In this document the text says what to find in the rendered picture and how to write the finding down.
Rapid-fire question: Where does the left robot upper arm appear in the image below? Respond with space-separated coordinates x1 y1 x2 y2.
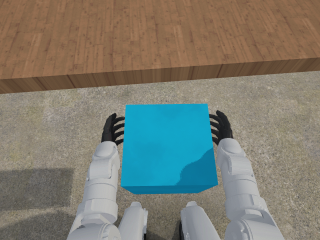
67 223 122 240

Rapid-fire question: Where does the robot left forearm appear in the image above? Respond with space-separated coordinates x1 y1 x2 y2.
66 141 121 240

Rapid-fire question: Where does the robot left hand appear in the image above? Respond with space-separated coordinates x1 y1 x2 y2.
101 113 125 146

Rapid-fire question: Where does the carton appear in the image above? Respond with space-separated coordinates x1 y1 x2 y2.
120 103 218 195

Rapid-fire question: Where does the robot right hand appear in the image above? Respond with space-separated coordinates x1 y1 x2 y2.
209 110 234 146

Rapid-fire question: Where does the robot left thigh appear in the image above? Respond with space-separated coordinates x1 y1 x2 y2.
118 206 148 240

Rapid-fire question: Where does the right robot upper arm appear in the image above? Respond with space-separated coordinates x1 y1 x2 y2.
224 218 284 240

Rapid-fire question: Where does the robot right forearm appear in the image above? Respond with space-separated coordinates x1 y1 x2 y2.
216 138 285 240

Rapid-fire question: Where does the robot right shin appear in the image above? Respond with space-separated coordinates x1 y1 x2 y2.
183 201 203 240

